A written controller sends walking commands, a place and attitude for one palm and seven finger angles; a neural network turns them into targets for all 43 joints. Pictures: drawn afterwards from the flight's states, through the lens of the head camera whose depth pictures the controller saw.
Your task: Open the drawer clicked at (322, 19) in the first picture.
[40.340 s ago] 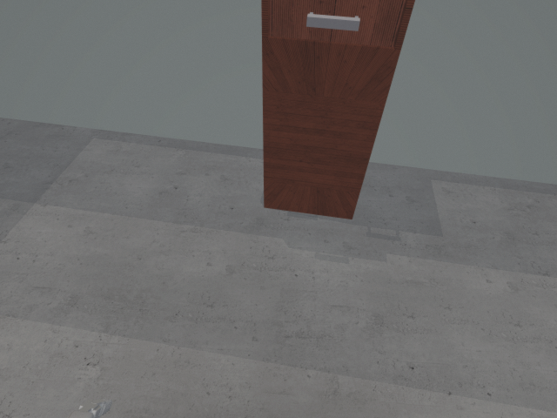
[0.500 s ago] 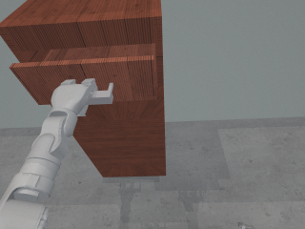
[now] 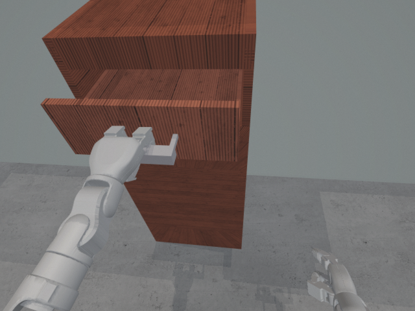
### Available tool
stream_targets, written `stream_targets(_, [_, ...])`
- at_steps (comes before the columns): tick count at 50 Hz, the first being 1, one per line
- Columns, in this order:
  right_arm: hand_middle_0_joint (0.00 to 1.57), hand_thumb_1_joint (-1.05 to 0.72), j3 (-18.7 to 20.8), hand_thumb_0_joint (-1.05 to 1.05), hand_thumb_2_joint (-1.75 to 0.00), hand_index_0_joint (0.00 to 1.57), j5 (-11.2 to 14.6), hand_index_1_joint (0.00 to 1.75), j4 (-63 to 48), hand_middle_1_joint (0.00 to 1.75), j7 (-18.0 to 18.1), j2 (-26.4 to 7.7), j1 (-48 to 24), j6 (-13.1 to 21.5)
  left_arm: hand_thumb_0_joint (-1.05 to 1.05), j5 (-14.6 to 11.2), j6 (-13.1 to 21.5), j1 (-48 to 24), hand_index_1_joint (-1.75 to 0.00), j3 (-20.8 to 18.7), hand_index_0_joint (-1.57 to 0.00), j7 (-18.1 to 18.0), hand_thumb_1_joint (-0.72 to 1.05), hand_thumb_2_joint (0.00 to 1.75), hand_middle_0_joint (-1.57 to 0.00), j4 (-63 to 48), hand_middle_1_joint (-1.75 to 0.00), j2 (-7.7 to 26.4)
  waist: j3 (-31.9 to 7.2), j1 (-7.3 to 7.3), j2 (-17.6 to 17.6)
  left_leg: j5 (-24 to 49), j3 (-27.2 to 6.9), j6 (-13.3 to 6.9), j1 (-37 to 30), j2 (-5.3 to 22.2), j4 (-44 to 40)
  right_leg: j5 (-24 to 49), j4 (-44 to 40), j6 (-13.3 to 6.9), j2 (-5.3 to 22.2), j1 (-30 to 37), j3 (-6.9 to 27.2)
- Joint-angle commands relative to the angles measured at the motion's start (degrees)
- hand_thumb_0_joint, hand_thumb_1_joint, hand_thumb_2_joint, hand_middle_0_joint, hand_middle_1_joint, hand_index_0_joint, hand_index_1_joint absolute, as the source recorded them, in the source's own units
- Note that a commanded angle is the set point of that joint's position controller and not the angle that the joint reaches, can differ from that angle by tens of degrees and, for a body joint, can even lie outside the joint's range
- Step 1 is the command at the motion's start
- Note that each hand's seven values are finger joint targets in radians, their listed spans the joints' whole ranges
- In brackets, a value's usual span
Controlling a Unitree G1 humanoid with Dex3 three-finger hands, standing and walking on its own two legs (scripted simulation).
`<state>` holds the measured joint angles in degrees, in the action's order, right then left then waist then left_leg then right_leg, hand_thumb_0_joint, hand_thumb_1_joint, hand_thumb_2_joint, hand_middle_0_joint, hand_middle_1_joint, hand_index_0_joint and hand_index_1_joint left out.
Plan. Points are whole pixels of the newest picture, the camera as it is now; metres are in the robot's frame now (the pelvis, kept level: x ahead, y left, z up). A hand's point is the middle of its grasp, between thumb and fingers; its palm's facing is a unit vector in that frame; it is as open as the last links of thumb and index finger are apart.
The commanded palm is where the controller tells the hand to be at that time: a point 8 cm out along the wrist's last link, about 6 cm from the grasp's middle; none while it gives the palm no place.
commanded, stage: pull the drawer open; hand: left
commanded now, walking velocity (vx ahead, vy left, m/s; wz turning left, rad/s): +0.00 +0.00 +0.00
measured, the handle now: (140, 145) +0.39 +0.19 +0.12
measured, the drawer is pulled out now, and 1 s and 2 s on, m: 0.12 0.18 0.25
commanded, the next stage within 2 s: none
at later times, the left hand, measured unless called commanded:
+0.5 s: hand (127, 177) +0.32 +0.20 +0.10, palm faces +0.05 -0.08 -1.00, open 5.7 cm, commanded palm +0.27 +0.21 +0.15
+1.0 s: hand (117, 197) +0.28 +0.20 +0.10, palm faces +0.07 -0.04 -1.00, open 5.7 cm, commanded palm +0.26 +0.21 +0.15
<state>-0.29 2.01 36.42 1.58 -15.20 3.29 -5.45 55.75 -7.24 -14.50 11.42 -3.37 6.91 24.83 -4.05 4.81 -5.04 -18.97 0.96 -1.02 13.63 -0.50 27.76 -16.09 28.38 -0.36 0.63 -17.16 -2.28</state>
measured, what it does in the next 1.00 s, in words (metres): stands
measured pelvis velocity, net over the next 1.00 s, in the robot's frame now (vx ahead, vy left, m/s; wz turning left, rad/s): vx -0.01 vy -0.01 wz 0.01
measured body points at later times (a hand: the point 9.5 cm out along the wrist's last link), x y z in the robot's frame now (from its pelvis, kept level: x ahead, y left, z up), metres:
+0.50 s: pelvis -0.02 -0.01 +0.00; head +0.00 -0.05 +0.45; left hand +0.32 +0.20 +0.15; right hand +0.13 -0.27 -0.12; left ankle -0.06 +0.11 -0.74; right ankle -0.02 -0.12 -0.74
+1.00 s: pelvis -0.01 -0.01 +0.00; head +0.00 -0.05 +0.45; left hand +0.27 +0.20 +0.15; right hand +0.23 -0.19 -0.10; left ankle -0.06 +0.11 -0.74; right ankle -0.02 -0.12 -0.74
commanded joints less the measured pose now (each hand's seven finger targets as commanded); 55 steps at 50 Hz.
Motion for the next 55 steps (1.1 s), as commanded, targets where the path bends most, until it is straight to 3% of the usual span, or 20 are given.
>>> stream_targets(1, [0.2,-0.9,1.55,0.0,-0.9,0.2,-0.11,0.3,-6.3,0.3,1.23,-4.81,-2.8,1.37,0.0,0.62,-2.28,-27.33,-1.35,-8.03,-0.4,-0.68,0.9,0.9,-0.4,-5.66,-1.35,10.7,-18.1,-2.98,2.97,33.4,0.44,0.31,-6.2,-1.19,0.58,26.43,-0.07,-1.79,-1.89,9.61,0.42])
stream_targets(3, [0.2,-0.9,1.4,0.0,-0.9,0.2,-0.16,0.3,-5.92,0.3,1.61,-5.27,-2.64,0.99,0.0,-0.04,-1.73,-28.74,-1.35,-9.77,-0.4,0.12,0.9,0.9,-0.4,-4.39,-1.35,13.15,-18.07,-3.0,4.49,31.28,0.29,0.38,-5.83,-1.32,0.38,26.01,-0.4,-1.81,-1.79,10.34,0.62])
stream_targets(4, [0.2,-0.9,1.0,0.0,-0.9,0.2,-0.28,0.3,-6.42,0.3,1.74,-4.53,-3.12,1.11,0.0,-0.05,-1.51,-29.36,-1.35,-7.39,-0.4,0.75,0.9,0.9,-0.4,-3.21,-1.35,10.56,-17.81,-3.03,5.3,29.58,0.4,0.02,-5.05,-1.59,0.31,25.33,-0.35,-1.58,-1.51,10.33,0.5])
stream_targets(8, [0.2,-0.9,0.83,0.0,-0.9,0.2,-0.34,0.3,-6.41,0.3,2.45,-4.87,-2.98,1.16,0.0,-1.12,1.27,-31.12,-1.35,-9.17,-0.4,1.7,0.9,0.9,-0.4,-0.75,-1.35,12.4,-15.09,-3.14,6.52,25.14,0.26,-0.13,-3.35,-1.62,-0.21,22.86,-1.11,-1.53,-1.35,9.64,0.58])
stream_targets(9, [0.2,-0.9,0.52,0.0,-0.9,0.2,-0.44,0.3,-6.41,0.3,2.43,-4.27,-2.91,1.41,0.0,-0.85,1.76,-31.72,-1.35,-7.16,-0.4,1.96,0.9,0.9,-0.4,0.98,-1.35,10.23,-13.95,-3.33,6.48,23.57,0.21,-0.23,-2.48,-1.73,-0.39,21.29,-1.21,-1.39,-1.15,8.78,0.46])
stream_targets(13, [0.2,-0.9,1.02,0.0,-0.9,0.2,-0.74,0.3,-7.98,0.3,2.29,-4.91,-3.08,1.55,0.0,-1.64,4.56,-23.8,-1.35,-12.88,-0.4,2.04,0.9,0.9,-0.4,-1.99,-1.35,15.02,-16.49,-0.68,5.96,22.69,0.35,-0.36,-1.17,-1.82,-1.06,21.78,-1.17,-1.5,-0.98,13.31,1.51])
stream_targets(14, [0.2,-0.9,0.86,0.0,-0.9,0.2,-0.95,0.3,-8.81,0.3,1.88,-4.19,-3.36,1.85,0.0,-1.59,5.05,-21.86,-1.35,-10.97,-0.4,2.11,0.9,0.9,-0.4,-3.58,-1.35,12.47,-17.07,-0.25,4.82,23.24,0.33,-0.42,-0.93,-1.94,-1.14,22.35,-0.75,-1.45,-0.68,14.03,1.49])
stream_targets(18, [0.2,-0.9,1.7,0.0,-0.9,0.2,-1.15,0.3,-10.41,0.3,0.8,-5.04,-3.87,2.05,0.0,-2.92,6.15,-8.73,-1.35,-16.74,-0.4,1.21,0.9,0.9,-0.4,-9.66,-1.35,15.78,-17.91,1.85,4.87,25.04,0.41,-0.3,0.06,-1.72,-1.42,25.45,0.1,-1.47,-0.66,17.49,2.01])
stream_targets(19, [0.2,-0.9,1.64,0.0,-0.9,0.2,-1.05,0.3,-11.0,0.3,0.43,-4.49,-4.21,2.35,0.0,-2.99,6.18,-6.58,-1.35,-14.8,-0.4,1.05,0.9,0.9,-0.4,-11.82,-1.35,13.12,-17.55,1.65,4.01,25.07,0.7,-0.42,0.42,-1.72,-1.46,25.33,0.43,-1.33,-0.56,16.86,1.76])
stream_targets(23, [0.2,-0.9,2.34,0.0,-0.9,0.2,-0.81,0.3,-11.46,0.3,-0.33,-5.62,-4.46,2.68,0.0,-3.99,5.43,0.62,-1.35,-19.45,-0.4,-0.92,0.9,0.9,-0.4,-16.78,-1.35,16.32,-14.58,2.01,4.15,22.88,0.94,-0.17,1.38,-1.34,-2.04,22.07,-0.09,-1.45,-1.1,15.65,1.85])
stream_targets(25, [0.2,-0.9,2.53,0.0,-0.9,0.2,-0.55,0.3,-11.53,0.3,-0.74,-5.14,-4.59,3.31,0.0,-3.79,4.69,2.44,-1.35,-16.6,-0.4,-1.78,0.9,0.9,-0.4,-19.47,-1.35,12.64,-13.46,1.36,2.97,23.89,0.92,-0.24,0.49,-1.05,-1.99,21.62,-0.08,-1.53,-1.37,13.42,1.49])
stream_targets(28, [0.2,-0.9,2.92,0.0,-0.9,0.2,-0.59,0.3,-11.38,0.3,-1.09,-5.82,-4.51,3.63,0.0,-3.46,3.08,6.58,-1.35,-19.55,-0.4,-3.37,0.9,0.9,-0.4,-23.08,-1.35,15.45,-15.57,1.96,3.24,26.91,0.88,0.0,-0.74,-0.83,-1.53,23.12,0.38,-1.63,-1.52,14.41,1.57])
stream_targets(31, [0.2,-0.9,2.61,0.0,-0.9,0.2,-0.45,0.3,-11.79,0.3,-1.69,-5.36,-5.13,3.99,0.0,-3.41,1.32,11.21,-1.35,-16.28,-0.4,-3.83,0.9,0.9,-0.4,-26.28,-1.35,11.41,-14.08,1.73,2.38,28.58,0.87,-0.01,-1.51,-0.54,-1.43,23.18,0.25,-1.43,-1.69,12.72,1.1])
stream_targets(38, [0.2,-0.9,1.81,0.0,-0.9,0.2,-0.5,0.3,-11.72,0.3,-2.66,-5.16,-6.64,2.97,0.0,-4.12,-1.02,19.93,-1.35,-20.37,-0.4,-3.72,0.9,0.9,-0.4,-33.1,-1.35,14.67,-13.83,2.13,3.51,32.64,1.0,0.23,-2.96,-0.2,-1.02,28.48,0.25,-1.38,-1.53,15.25,1.22])
stream_targets(41, [0.2,-0.9,0.8,0.0,-0.9,0.2,-0.37,0.3,-8.39,0.3,-0.9,-5.01,-6.27,2.54,0.0,-1.38,-1.72,-3.2,-1.35,-14.18,-0.4,-4.15,0.9,0.9,-0.4,-19.61,-1.35,12.18,-5.47,-2.2,4.66,23.65,0.42,0.35,-0.53,-0.41,-1.8,18.97,-1.52,-1.41,-2.42,6.99,0.27])
stream_targets(43, [0.2,-0.9,0.92,0.0,-0.9,0.2,-0.04,0.3,-8.03,0.3,-0.32,-4.95,-6.09,2.76,0.0,-0.99,-1.26,-3.91,-1.35,-17.04,-0.4,-4.21,0.9,0.9,-0.4,-19.6,-1.35,15.79,-8.14,-0.95,2.8,23.68,0.48,0.48,-2.46,-0.63,-1.86,18.61,-2.05,-1.79,-2.49,8.4,0.89])
stream_targets(47, [0.2,-0.9,0.68,0.0,-0.9,0.2,-0.47,0.3,-7.4,0.3,0.46,-4.03,-6.2,1.97,0.0,-0.24,-1.85,-9.75,-1.35,-13.0,-0.4,-2.77,0.9,0.9,-0.4,-17.8,-1.35,13.26,-14.11,-0.98,4.01,27.29,0.29,0.54,-4.96,-1.15,-1.23,22.48,-1.41,-1.6,-1.83,11.07,0.64])
stream_targets(48, [0.2,-0.9,0.54,0.0,-0.9,0.2,-0.23,0.3,-7.24,0.3,0.72,-4.23,-6.55,1.89,0.0,-0.91,-1.85,-10.94,-1.35,-14.16,-0.4,-2.37,0.9,0.9,-0.4,-17.26,-1.35,14.96,-14.15,-1.16,2.85,26.34,0.44,0.6,-5.3,-1.19,-1.07,22.35,-1.73,-1.62,-1.76,11.2,1.12])
stream_targets(49, [0.2,-0.9,0.05,0.0,-0.9,0.2,-0.65,0.3,-7.4,0.3,0.74,-3.51,-6.54,2.05,0.0,-0.58,-1.74,-12.0,-1.35,-11.49,-0.4,-1.8,0.9,0.9,-0.4,-15.84,-1.35,12.28,-14.73,-0.95,4.14,25.68,0.31,0.39,-4.79,-1.4,-1.35,21.68,-1.61,-1.47,-1.46,11.74,0.71])
stream_targets(55, [0.2,-0.9,-0.1,0.0,-0.9,0.2,-0.74,0.3,-7.49,0.3,1.53,-3.15,-6.92,2.02,0.0,-2.04,1.19,-12.99,-1.35,-10.45,-0.4,0.61,0.9,0.9,-0.4,-13.06,-1.35,11.01,-10.48,-1.12,5.3,21.45,-0.04,0.14,-3.42,-1.44,-2.91,18.36,-3.18,-1.34,-1.44,11.08,0.49])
